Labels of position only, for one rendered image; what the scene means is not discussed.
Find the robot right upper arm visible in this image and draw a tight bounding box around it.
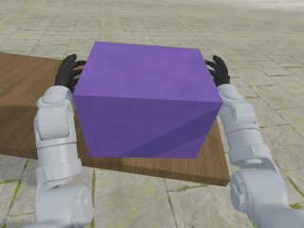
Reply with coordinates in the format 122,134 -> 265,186
230,168 -> 304,228

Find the robot left hand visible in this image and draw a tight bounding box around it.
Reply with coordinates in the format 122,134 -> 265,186
54,53 -> 86,94

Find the right robot forearm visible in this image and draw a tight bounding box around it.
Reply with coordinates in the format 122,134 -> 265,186
217,84 -> 289,204

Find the table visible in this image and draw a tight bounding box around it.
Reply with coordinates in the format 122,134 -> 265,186
0,52 -> 230,187

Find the left robot forearm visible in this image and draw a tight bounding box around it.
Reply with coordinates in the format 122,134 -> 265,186
33,85 -> 83,224

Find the robot left upper arm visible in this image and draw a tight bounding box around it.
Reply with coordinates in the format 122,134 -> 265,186
20,183 -> 94,228

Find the robot right hand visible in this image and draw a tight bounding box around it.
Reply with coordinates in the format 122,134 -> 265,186
204,55 -> 230,87

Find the carton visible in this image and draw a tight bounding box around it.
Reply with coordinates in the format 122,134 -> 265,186
72,41 -> 223,159

